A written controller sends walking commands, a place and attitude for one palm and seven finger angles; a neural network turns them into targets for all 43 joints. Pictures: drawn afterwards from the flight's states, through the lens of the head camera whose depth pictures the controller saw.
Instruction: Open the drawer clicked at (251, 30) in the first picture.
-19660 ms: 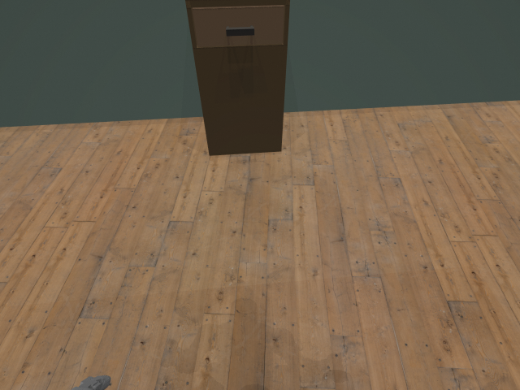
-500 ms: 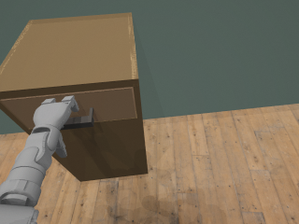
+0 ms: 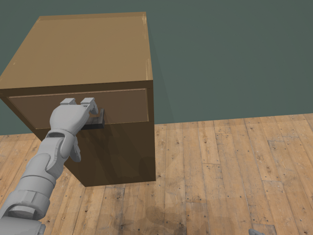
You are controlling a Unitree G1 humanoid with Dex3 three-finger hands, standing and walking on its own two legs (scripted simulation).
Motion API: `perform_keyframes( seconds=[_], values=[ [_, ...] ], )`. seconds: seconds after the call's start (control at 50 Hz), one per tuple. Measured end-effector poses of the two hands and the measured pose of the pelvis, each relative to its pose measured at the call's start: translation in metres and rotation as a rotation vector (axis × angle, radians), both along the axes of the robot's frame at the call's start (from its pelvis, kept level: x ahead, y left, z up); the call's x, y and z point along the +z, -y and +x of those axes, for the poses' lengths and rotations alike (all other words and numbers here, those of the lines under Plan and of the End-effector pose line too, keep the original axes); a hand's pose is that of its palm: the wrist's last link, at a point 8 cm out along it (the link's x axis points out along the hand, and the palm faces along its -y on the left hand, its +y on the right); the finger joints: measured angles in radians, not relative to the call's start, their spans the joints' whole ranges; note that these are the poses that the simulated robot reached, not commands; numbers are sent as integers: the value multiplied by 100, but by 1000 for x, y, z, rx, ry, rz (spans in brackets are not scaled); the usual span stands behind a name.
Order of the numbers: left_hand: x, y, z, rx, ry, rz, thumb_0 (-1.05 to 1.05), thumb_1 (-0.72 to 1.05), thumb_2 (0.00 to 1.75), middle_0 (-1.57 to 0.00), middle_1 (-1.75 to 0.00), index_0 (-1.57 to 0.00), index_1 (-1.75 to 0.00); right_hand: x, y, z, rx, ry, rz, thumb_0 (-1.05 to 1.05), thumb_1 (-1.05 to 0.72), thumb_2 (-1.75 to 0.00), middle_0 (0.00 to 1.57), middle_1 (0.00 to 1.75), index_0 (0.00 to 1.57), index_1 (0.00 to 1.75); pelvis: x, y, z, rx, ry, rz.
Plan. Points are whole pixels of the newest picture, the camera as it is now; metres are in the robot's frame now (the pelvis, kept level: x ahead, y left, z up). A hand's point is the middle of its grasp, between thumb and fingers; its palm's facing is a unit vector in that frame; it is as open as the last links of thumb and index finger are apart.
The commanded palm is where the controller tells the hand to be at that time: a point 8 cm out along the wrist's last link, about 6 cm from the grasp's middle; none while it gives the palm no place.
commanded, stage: move the hooked fingers above the handle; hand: left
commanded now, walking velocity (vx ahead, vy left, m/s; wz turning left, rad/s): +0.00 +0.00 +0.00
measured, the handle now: (84, 118) +0.45 +0.26 -0.01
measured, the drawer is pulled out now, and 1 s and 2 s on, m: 0.00 0.00 0.00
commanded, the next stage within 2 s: lower the fingers behind the handle in 1.40 s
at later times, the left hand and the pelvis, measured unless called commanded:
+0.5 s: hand (74, 127) +0.38 +0.26 +0.03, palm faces -0.05 -0.04 -1.00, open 13.8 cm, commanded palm +0.37 +0.28 +0.11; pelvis +0.00 -0.01 +0.00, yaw -1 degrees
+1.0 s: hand (77, 118) +0.41 +0.25 +0.04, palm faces +0.03 -0.04 -1.00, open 13.8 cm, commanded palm +0.38 +0.28 +0.10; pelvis +0.00 +0.00 +0.00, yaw -1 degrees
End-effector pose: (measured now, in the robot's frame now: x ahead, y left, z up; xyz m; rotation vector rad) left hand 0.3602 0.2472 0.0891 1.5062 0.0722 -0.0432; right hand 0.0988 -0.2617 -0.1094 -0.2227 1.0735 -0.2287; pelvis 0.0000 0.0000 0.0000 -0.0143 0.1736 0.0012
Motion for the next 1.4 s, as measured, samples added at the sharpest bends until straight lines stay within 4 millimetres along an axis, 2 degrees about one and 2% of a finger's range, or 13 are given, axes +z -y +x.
perform_keyframes(
  seconds=[0.06, 0.16, 0.2, 0.32, 0.44, 0.52, 0.64, 0.74, 0.84, 0.9, 1.04, 1.22, 1.4],
  values=[
    [14, 11, 9, -53, 120, 8, 0, -49, 30, -33, -120, -33, -120, -2, 2, 1, -3, 9, -4, 1, -91, -90, 20, 30, 21, 30, -2, 0, -3, -2, -9, -1],
    [32, -14, 23, 124, 193, 51, 0, -49, 30, -32, -120, -32, -120, -8, 0, -6, -29, -2, 40, 1, -91, -90, 20, 30, 21, 30, -2, 2, -5, -25, -19, 5],
    [35, -14, 24, 143, 174, 67, 0, -49, 30, -33, -121, -33, -122, -11, -2, -10, -33, -14, 58, 1, -91, -90, 20, 30, 21, 30, -1, 3, -5, -29, -21, 8],
    [15, -24, 17, 231, -53, 75, 0, -49, 30, -33, -121, -32, -123, -9, 1, -22, -59, -32, 71, 1, -91, -90, 20, 30, 21, 30, 3, 8, -2, -36, -9, 14],
    [-4, -15, 2, 86, -75, 17, 0, -49, 30, -32, -120, -32, -121, -3, 18, -30, -59, -52, -2, 1, -91, -90, 21, 30, 21, 30, 2, 12, -2, -21, -7, 7],
    [4, -13, 6, 19, 55, 35, 0, -49, 30, -33, -120, -33, -121, -5, 27, -32, -57, -73, -38, 1, -91, -90, 20, 30, 21, 30, -3, 13, -5, -9, -26, 2],
    [24, -35, 23, 152, 155, 66, 0, -49, 30, -32, -120, -33, -121, -11, 26, -31, -69, -78, -11, 1, -91, -90, 20, 30, 20, 30, -5, 10, -5, -11, -54, 1],
    [25, -28, 25, 202, 67, 69, 0, -49, 30, -34, -121, -34, -126, -14, 15, -28, -63, -71, 38, 1, -91, -90, 20, 30, 20, 30, -1, 7, -1, -16, -43, 4],
    [-1, -17, 23, 163, -91, 41, 0, -49, 30, -33, -120, -33, -124, -9, 6, -22, -64, -39, 45, 1, -91, -90, 20, 30, 21, 30, 0, 6, 1, -23, -23, 7],
    [-10, -7, 22, 75, -80, 10, 0, -49, 30, -33, -120, -33, -122, -5, 5, -21, -61, -33, 23, 1, -91, -90, 21, 30, 21, 30, 0, 6, 0, -23, -26, 6],
    [12, -12, 26, 26, 137, 30, 0, -49, 30, -36, -122, -32, -121, -12, 7, -24, -61, -65, 13, 1, -91, -90, 20, 30, 21, 30, -5, 3, 0, -24, -52, -1],
    [8, -32, 18, 212, 35, 65, 0, -49, 30, -35, -122, -33, -121, -13, 1, -20, -70, -57, 58, 1, -91, -90, 20, 30, 21, 30, 0, 1, 5, -26, -36, 3],
    [11, -1, 21, 61, 37, 25, 0, -49, 30, -33, -120, -32, -120, -3, 7, -6, -41, -13, 13, 1, -91, -90, 20, 30, 21, 30, 0, 3, 4, -12, -14, 3]
  ],
)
